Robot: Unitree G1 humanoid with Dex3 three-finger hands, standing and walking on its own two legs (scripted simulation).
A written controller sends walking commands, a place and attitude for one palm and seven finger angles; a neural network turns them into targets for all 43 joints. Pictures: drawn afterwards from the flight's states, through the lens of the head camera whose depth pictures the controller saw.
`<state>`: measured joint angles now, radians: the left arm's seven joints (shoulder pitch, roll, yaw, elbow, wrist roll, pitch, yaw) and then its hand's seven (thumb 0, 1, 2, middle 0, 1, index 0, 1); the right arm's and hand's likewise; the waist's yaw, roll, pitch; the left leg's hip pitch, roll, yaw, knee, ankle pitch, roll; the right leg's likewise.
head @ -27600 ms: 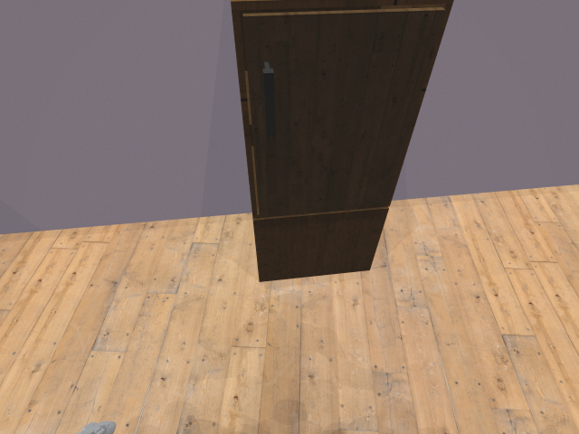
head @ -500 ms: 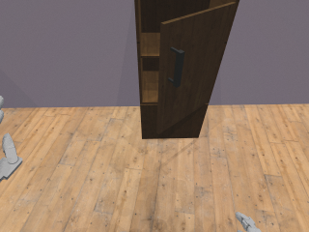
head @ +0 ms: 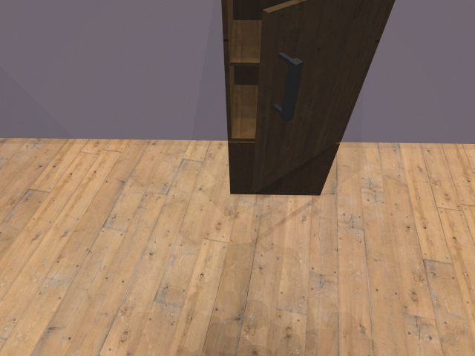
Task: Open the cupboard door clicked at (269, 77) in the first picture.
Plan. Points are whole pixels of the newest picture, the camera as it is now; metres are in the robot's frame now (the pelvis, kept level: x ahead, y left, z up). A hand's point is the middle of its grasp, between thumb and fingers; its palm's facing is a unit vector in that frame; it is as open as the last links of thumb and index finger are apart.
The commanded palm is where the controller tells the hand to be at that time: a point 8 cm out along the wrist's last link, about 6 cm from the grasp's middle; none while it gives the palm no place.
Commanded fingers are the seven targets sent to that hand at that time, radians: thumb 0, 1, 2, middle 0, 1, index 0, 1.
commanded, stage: let the arm hang, fingers relaxed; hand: left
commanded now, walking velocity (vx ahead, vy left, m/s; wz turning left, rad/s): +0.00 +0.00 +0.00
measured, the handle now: (285, 88) +0.67 -0.08 +0.07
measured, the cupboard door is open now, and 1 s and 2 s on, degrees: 37 37 37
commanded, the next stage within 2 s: look to check the result in 0.64 s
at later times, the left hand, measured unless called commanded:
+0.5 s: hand out of the picture +0.01 +0.17 -0.17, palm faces +0.01 -0.98 -0.18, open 7.3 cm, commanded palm none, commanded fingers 0.00 0.90 0.90 -0.20 -0.30 -0.20 -0.30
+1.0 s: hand out of the picture +0.03 +0.19 -0.17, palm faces +0.00 -0.98 -0.20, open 7.3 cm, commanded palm none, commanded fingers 0.00 0.90 0.90 -0.20 -0.30 -0.20 -0.30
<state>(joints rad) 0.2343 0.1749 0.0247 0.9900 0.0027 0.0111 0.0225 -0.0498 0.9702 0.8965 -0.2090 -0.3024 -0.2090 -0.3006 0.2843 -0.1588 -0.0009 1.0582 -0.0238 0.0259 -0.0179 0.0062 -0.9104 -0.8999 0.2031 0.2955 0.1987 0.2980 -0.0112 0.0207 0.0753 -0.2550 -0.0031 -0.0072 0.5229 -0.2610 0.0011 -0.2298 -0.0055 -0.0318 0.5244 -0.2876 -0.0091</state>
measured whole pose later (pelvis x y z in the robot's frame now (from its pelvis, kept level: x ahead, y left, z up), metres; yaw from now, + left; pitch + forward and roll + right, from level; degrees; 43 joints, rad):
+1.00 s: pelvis +0.02 +0.01 +0.01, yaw -1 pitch -1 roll +0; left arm 0.23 0.15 0.01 1.15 0.00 -0.01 0.03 0.00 0.91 0.90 -0.20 -0.30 -0.20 -0.30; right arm 0.24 -0.15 0.00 1.16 -0.02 0.00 -0.03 0.00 -0.91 -0.90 0.20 0.30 0.20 0.30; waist -0.01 0.01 0.06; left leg -0.15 -0.02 0.03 0.39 -0.22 0.02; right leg -0.13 -0.02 0.00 0.40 -0.24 0.01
